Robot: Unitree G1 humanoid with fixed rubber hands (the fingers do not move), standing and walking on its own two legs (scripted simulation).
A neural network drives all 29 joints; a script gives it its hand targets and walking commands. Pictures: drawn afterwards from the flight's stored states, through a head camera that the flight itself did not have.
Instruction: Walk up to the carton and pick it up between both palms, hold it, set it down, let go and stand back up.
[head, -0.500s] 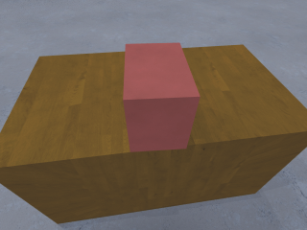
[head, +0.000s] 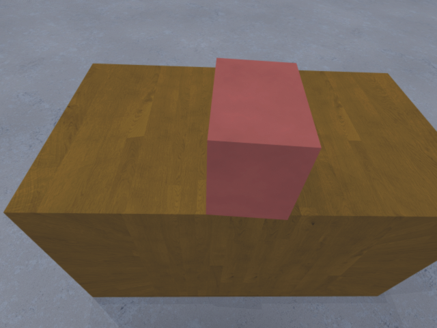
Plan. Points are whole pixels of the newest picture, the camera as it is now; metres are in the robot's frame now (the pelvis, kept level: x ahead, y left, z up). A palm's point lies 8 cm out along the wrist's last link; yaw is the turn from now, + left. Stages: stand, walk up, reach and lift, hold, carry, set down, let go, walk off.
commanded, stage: walk up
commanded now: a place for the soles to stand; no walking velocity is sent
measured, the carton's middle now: (251, 137) +0.54 -0.07 +0.04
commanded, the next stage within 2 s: reach and lift in 0.14 s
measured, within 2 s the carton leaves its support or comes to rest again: neither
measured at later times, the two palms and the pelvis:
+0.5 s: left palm (117, 324) +0.18 +0.20 -0.11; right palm out of the picture +0.11 -0.27 -0.09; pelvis -0.02 -0.02 +0.00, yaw -8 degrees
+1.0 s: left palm (107, 314) +0.19 +0.21 -0.07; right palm out of the picture +0.15 -0.24 -0.06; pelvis +0.00 -0.02 +0.01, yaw -9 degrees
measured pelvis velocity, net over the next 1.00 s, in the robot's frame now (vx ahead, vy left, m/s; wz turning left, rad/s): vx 0.00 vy -0.02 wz -0.16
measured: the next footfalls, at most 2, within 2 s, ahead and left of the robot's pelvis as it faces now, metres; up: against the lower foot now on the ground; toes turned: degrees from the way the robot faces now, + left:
none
